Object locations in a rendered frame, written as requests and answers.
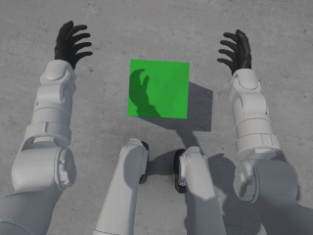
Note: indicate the right robot upper arm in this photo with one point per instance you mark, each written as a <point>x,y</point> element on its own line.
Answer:
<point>269,187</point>

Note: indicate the right robot hand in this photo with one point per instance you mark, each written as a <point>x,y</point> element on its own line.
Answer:
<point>241,57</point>

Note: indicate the robot right forearm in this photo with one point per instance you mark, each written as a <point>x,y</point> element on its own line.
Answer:
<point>255,135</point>

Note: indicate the left robot upper arm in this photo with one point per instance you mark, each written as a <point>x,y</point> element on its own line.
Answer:
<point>40,177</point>

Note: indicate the robot left forearm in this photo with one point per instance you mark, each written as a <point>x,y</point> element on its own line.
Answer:
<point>52,109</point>

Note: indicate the right robot foot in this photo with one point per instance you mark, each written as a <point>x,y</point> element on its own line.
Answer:
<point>179,188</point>

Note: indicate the robot foot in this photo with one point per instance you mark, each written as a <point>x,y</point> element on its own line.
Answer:
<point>146,146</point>
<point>179,188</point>

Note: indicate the left robot hand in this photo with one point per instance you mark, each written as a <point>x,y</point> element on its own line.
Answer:
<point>66,48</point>

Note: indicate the left robot foot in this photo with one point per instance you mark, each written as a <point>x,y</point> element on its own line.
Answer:
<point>146,146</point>

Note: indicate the carton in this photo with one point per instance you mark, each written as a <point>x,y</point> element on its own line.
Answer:
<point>158,89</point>

